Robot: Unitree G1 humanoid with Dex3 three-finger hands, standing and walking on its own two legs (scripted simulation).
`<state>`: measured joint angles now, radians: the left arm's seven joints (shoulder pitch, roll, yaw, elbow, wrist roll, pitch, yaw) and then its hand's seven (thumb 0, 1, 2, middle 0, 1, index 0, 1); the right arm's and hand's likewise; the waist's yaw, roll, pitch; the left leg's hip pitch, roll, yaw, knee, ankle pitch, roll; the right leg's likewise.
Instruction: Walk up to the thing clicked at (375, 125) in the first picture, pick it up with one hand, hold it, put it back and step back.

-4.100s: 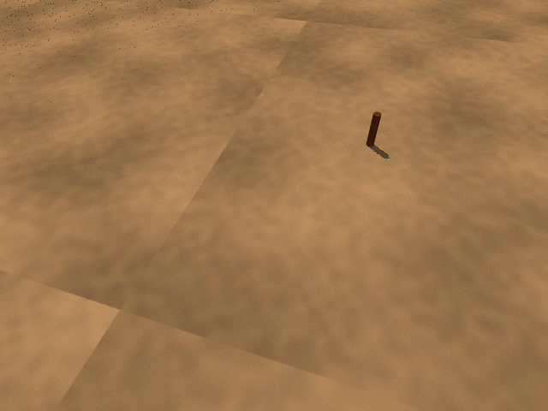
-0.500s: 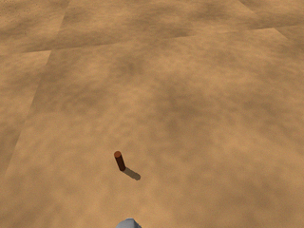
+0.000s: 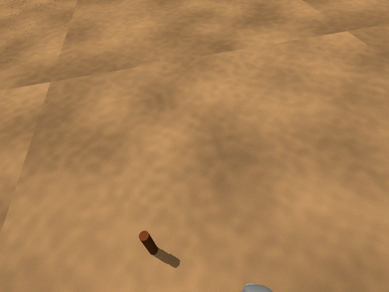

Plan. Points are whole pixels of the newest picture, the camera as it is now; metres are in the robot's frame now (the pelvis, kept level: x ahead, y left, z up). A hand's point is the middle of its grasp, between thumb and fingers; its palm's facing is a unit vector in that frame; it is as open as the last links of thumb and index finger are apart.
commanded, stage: walk up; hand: left
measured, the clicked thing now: (149, 243) +0.43 +0.27 -0.65
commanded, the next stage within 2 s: stand in 1.48 s
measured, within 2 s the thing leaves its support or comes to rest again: neither
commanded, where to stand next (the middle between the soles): +0.13 +0.03 m, yaw +1 degrees
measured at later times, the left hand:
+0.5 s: hand out of the picture +0.13 +0.28 -0.15, palm faces -0.01 -0.94 -0.34, open 7.4 cm
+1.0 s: hand out of the picture +0.14 +0.27 -0.13, palm faces +0.00 -0.94 -0.35, open 7.4 cm
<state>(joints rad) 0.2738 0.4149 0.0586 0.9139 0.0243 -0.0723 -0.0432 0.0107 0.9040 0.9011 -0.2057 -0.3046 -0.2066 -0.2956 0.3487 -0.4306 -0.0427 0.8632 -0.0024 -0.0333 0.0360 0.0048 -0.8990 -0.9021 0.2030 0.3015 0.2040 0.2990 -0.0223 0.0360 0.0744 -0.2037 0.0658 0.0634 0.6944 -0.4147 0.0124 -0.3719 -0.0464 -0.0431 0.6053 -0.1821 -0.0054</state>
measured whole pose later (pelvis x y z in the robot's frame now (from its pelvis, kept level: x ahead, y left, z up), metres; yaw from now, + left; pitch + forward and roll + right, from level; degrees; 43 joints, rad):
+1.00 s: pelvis +0.07 +0.02 +0.03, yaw +1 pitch -2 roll +0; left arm 0.08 0.35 0.00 1.17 0.01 -0.02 -0.01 0.01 0.90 0.90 -0.21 -0.30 -0.21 -0.30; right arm 0.04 -0.36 0.00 1.16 0.01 0.01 0.02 0.00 -0.90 -0.90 0.20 0.30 0.20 0.30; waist 0.01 0.02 0.05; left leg -0.18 0.03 0.02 0.35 -0.13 -0.01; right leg -0.13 -0.04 -0.03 0.34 -0.16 0.03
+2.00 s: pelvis +0.10 +0.01 +0.03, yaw +0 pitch -1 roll +0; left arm 0.10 0.35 0.00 1.14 0.01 -0.01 -0.01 0.01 0.90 0.90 -0.21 -0.30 -0.21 -0.30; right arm 0.08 -0.35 -0.01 1.15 -0.01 0.00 0.01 0.00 -0.90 -0.90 0.20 0.30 0.20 0.30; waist -0.01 0.00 0.04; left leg -0.14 0.03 0.02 0.31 -0.16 -0.03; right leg -0.10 -0.04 -0.03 0.31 -0.19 0.03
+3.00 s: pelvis +0.10 +0.01 +0.03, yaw +0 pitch -2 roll +0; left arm 0.13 0.35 0.00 1.13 0.01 -0.01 -0.01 0.01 0.90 0.90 -0.21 -0.30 -0.21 -0.30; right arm 0.10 -0.35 0.00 1.14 -0.01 0.00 0.01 0.00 -0.90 -0.90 0.20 0.30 0.20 0.30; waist -0.01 0.00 0.04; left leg -0.11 0.04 0.03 0.30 -0.16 -0.03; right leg -0.08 -0.03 -0.02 0.30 -0.19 0.02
